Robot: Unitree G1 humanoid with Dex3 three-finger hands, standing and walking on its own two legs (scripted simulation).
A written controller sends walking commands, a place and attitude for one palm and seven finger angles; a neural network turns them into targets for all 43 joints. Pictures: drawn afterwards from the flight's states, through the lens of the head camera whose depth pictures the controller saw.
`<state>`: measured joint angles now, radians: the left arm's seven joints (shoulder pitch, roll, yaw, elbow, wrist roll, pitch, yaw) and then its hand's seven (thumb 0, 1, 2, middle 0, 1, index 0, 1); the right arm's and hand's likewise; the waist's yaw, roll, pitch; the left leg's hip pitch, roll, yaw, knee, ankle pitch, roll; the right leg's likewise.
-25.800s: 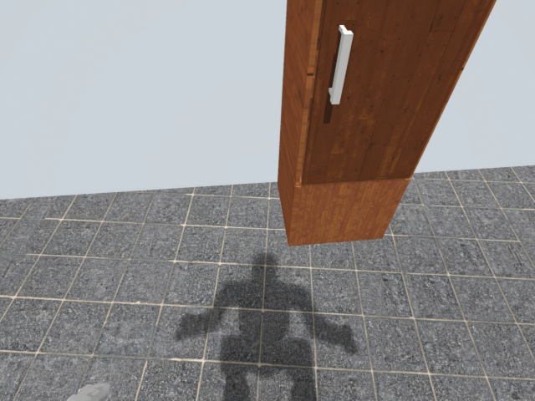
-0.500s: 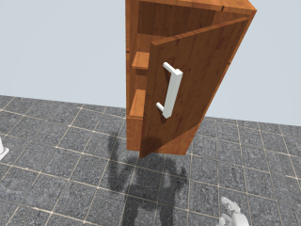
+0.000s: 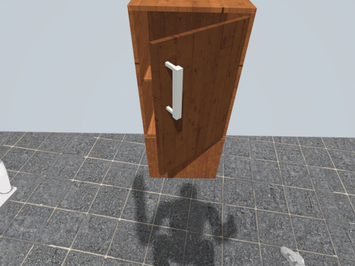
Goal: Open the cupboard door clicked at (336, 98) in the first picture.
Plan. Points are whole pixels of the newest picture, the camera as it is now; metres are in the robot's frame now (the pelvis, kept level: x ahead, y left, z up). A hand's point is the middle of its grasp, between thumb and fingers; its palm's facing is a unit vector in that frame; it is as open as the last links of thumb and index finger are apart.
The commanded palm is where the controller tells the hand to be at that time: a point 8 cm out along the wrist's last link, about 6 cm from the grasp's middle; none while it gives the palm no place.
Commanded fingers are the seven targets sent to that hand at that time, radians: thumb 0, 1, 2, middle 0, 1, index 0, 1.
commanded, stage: stop stepping back and stand still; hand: left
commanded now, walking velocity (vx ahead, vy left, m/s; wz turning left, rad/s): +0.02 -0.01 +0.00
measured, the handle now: (173, 91) +0.58 +0.06 +0.11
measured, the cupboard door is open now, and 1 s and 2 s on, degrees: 39 39 39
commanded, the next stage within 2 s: let the arm hang, fingers relaxed in 0.98 s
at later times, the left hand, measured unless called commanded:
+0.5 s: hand out of the picture +0.12 +0.29 +0.15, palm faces +0.49 -0.78 -0.39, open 7.4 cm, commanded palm +0.06 +0.32 +0.19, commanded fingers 0.00 0.90 0.90 -0.20 -0.30 -0.20 -0.30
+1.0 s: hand out of the picture +0.08 +0.30 +0.15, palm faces +0.43 -0.80 -0.41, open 7.4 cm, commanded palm +0.03 +0.34 +0.19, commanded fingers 0.00 0.90 0.90 -0.20 -0.30 -0.20 -0.30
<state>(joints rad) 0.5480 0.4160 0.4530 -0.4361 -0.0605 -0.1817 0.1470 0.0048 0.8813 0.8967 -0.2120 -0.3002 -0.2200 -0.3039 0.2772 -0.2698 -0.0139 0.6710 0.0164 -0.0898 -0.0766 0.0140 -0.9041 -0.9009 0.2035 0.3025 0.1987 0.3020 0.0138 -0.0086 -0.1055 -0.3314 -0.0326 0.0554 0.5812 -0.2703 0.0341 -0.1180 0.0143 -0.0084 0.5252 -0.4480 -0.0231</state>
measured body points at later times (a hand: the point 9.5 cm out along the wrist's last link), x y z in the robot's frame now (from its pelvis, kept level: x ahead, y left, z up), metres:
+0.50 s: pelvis -0.08 +0.02 +0.01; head -0.08 +0.01 +0.46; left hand +0.09 +0.33 +0.17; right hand +0.06 -0.23 -0.09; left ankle -0.06 +0.13 -0.73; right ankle -0.09 -0.09 -0.73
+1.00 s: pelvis -0.11 +0.04 +0.01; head -0.10 +0.05 +0.46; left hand +0.06 +0.34 +0.17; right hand +0.05 -0.19 -0.07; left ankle -0.06 +0.13 -0.73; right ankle -0.09 -0.09 -0.73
